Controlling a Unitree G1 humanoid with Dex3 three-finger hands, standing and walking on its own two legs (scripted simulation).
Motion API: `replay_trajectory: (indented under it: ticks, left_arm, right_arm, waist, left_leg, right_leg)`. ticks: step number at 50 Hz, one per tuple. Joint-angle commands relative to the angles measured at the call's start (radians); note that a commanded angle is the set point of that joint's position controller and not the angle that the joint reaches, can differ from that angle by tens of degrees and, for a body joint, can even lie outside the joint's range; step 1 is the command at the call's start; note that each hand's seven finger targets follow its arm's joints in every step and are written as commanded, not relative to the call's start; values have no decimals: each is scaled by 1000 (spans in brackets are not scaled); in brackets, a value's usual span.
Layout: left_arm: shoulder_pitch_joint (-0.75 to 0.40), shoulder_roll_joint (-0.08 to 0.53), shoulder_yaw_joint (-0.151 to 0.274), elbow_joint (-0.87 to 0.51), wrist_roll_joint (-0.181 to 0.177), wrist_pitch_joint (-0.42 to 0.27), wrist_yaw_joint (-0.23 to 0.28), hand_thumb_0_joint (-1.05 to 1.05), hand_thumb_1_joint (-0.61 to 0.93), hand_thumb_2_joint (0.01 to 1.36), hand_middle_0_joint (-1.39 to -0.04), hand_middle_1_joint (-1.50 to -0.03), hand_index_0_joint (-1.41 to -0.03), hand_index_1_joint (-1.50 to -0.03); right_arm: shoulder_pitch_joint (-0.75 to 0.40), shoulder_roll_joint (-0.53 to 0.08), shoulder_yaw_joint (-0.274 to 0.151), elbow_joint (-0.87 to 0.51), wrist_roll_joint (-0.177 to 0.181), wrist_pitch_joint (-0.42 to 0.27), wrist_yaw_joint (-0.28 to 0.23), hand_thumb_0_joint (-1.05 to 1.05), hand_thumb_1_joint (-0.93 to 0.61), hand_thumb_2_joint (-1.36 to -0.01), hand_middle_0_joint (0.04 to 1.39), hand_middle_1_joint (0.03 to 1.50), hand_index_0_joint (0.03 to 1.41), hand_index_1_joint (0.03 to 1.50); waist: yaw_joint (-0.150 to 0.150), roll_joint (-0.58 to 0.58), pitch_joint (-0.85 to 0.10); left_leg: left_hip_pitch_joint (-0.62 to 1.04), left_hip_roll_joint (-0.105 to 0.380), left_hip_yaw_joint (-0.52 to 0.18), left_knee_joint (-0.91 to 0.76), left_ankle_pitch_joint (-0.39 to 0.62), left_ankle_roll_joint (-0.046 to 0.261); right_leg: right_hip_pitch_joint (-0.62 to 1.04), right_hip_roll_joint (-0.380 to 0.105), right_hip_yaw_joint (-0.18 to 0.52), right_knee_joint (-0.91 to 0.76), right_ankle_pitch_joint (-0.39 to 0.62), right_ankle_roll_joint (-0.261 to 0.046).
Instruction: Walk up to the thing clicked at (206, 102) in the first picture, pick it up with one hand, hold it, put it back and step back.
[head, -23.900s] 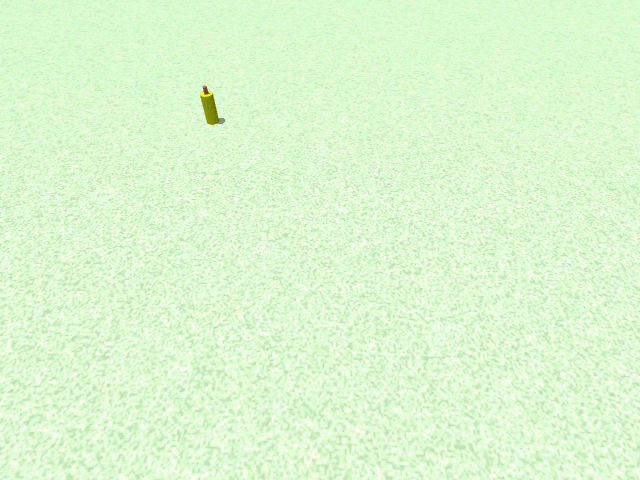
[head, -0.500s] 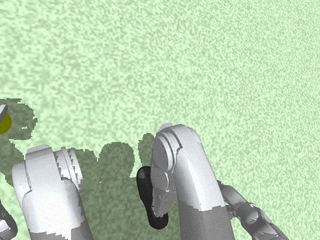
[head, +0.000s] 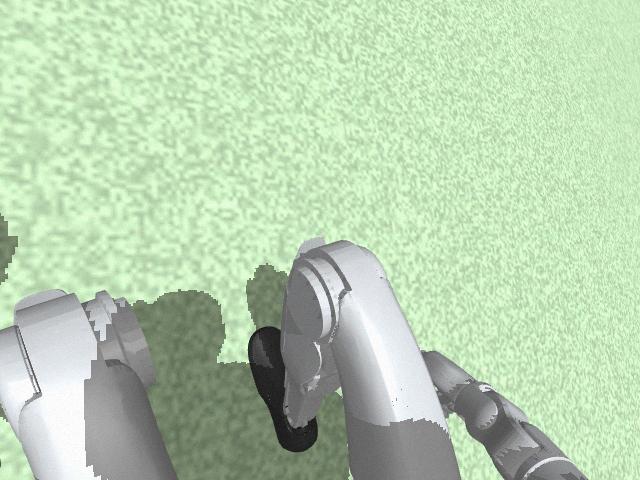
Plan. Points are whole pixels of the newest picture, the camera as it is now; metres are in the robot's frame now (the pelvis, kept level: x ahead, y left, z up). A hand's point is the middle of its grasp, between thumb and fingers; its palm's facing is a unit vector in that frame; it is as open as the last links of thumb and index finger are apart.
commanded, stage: lower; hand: left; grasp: from the side
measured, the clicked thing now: out of the picture +0.42 +0.31 -0.17
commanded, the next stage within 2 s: loosen in 0.10 s
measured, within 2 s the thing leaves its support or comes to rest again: rests again in 1.10 s
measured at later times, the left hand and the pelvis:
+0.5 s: hand out of the picture +0.43 +0.31 -0.16, palm faces +0.43 -0.90 +0.00, open 10.6 cm; pelvis +0.00 +0.00 +0.00, yaw -1 degrees
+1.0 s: hand out of the picture +0.43 +0.32 -0.15, palm faces +0.41 -0.91 +0.01, open 17.3 cm; pelvis +0.00 +0.01 +0.00, yaw -2 degrees
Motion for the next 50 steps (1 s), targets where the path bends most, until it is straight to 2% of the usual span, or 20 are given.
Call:
replay_trajectory:
  ticks: [1,4,6,8,10,11,14,18,20,22,26,29,33,35,40,41,43,44,46,50]
  left_arm:
    - [-289,264,13,-233,-13,-136,20,0,199,1219,-1222,-1353,-1239,-1348]
    - [-298,279,14,-218,-15,-145,30,0,201,1206,-1214,-1335,-1230,-1331]
    - [-288,260,1,-180,-19,-144,33,0,224,1228,-1221,-1351,-1239,-1347]
    - [-293,281,7,-176,-20,-147,38,0,207,1226,-1232,-1355,-1250,-1351]
    - [-298,268,-1,-146,-21,-152,42,0,217,1236,-1234,-1362,-1251,-1358]
    - [-279,274,-1,-138,-17,-155,44,0,237,1166,-1281,-1334,-1304,-1324]
    - [-295,271,-2,-136,-22,-161,46,0,75,926,-1093,-1094,-1123,-1084]
    - [-313,274,-6,-143,-30,-176,43,0,-105,610,-935,-857,-961,-833]
    - [-305,273,-9,-130,-23,-175,39,0,-235,556,-820,-741,-846,-728]
    - [-300,268,-17,-122,-20,-174,34,0,-316,416,-664,-589,-686,-576]
    - [-235,244,-26,-65,-16,-149,27,0,-473,250,-520,-401,-523,-398]
    - [-204,238,-18,-82,-29,-136,25,0,-535,217,-445,-342,-447,-341]
    - [-197,213,-26,-87,-37,-127,18,0,-511,156,-340,-242,-342,-239]
    - [-214,235,-14,-99,-39,-129,22,0,-526,113,-280,-182,-282,-179]
    - [-259,236,-32,-135,-35,-137,24,0,-596,8,-137,-41,-138,-38]
    - [-241,223,-38,-115,-34,-135,21,0,-608,49,-71,-45,-74,-42]
    - [-267,238,-40,-128,-34,-141,14,0,-585,52,-66,-35,-67,-34]
    - [-245,282,4,-154,-35,-142,13,0,-580,64,-57,-39,-60,-37]
    - [-253,304,15,-193,-30,-139,3,0,-543,60,-50,-30,-54,-26]
    - [-236,356,62,-302,-33,-99,-20,0,-527,65,-48,-29,-51,-25]
  right_arm:
    - [46,-347,-99,-22,-8,9,-17,0,-916,-906,200,300,200,300]
    - [39,-351,-88,-20,-12,8,-15,0,-910,-905,200,300,200,300]
    - [34,-352,-83,-23,-11,8,-16,0,-908,-904,200,300,200,300]
    - [27,-352,-79,-26,-12,8,-17,0,-904,-902,200,300,200,300]
    - [30,-356,-76,-21,-12,8,-18,0,-905,-903,200,300,200,300]
    - [28,-356,-72,-21,-16,6,-16,0,-907,-898,201,300,200,300]
    - [24,-356,-71,-28,-16,9,-17,0,-911,-894,201,300,200,300]
    - [15,-357,-66,-26,-18,4,-15,0,-920,-895,201,300,201,300]
    - [20,-356,-67,-25,-19,7,-17,0,-916,-898,201,300,200,300]
    - [13,-355,-66,-27,-20,6,-18,0,-917,-899,201,300,201,300]
    - [9,-362,-70,-34,-16,16,-16,0,-925,-902,201,301,201,301]
    - [14,-357,-68,-42,-14,17,-13,0,-924,-904,201,301,201,301]
    - [15,-360,-72,-48,-9,20,-13,0,-919,-902,201,301,201,301]
    - [15,-360,-70,-46,-7,20,-12,0,-916,-902,201,301,201,301]
    - [18,-350,-67,-45,-11,17,-13,0,-915,-902,202,301,201,301]
    - [11,-349,-67,-52,-10,17,-13,0,-897,-899,202,301,201,301]
    - [13,-349,-64,-45,-8,19,-14,0,-898,-900,202,301,201,301]
    - [15,-353,-68,-48,-9,19,-17,0,-894,-899,202,301,201,301]
    - [25,-354,-72,-44,-10,23,-19,0,-895,-899,202,301,201,301]
    - [41,-355,-99,-51,5,30,-26,0,-897,-900,202,301,201,300]
  waist:
    - [-72,597,-662]
    - [-81,594,-652]
    - [-91,553,-632]
    - [-85,546,-627]
    - [-99,523,-602]
    - [-93,522,-613]
    - [-98,519,-596]
    - [-99,521,-590]
    - [-106,524,-594]
    - [-102,523,-581]
    - [-83,528,-542]
    - [-67,512,-583]
    - [-79,501,-568]
    - [-78,511,-560]
    - [-87,512,-578]
    - [-84,497,-576]
    - [-85,514,-546]
    - [-64,524,-583]
    - [-57,562,-618]
    - [-14,645,-673]
  left_leg:
    - [483,53,97,-309,162,-7]
    - [467,54,91,-303,152,-5]
    - [440,52,90,-290,140,2]
    - [424,51,94,-287,115,5]
    - [412,51,87,-284,106,8]
    - [414,51,87,-280,116,8]
    - [412,53,83,-287,100,7]
    - [410,54,81,-284,96,7]
    - [418,55,79,-286,93,7]
    - [409,55,83,-285,84,8]
    - [417,61,72,-316,74,-2]
    - [412,55,82,-299,119,4]
    - [414,59,69,-306,120,2]
    - [404,59,70,-303,111,5]
    - [404,60,78,-290,115,8]
    - [402,61,78,-288,109,8]
    - [387,61,75,-303,79,8]
    - [415,63,77,-301,99,6]
    - [440,64,82,-304,123,2]
    - [493,64,94,-341,142,-7]
  right_leg:
    - [281,27,-98,-182,231,-68]
    - [284,31,-105,-179,229,-68]
    - [284,33,-106,-186,226,-63]
    - [286,35,-105,-195,212,-63]
    - [281,37,-113,-194,207,-61]
    - [295,38,-112,-193,217,-59]
    - [280,40,-117,-196,202,-61]
    - [283,42,-121,-192,202,-59]
    - [281,42,-124,-193,200,-58]
    - [276,43,-122,-196,197,-59]
    - [239,40,-133,-189,177,-65]
    - [285,46,-129,-193,214,-63]
    - [268,46,-138,-188,214,-63]
    - [268,47,-133,-188,208,-64]
    - [281,50,-126,-195,217,-64]
    - [273,51,-127,-194,210,-65]
    - [261,49,-130,-197,182,-67]
    - [279,52,-128,-196,198,-66]
    - [292,49,-121,-188,213,-68]
    - [278,41,-106,-183,214,-78]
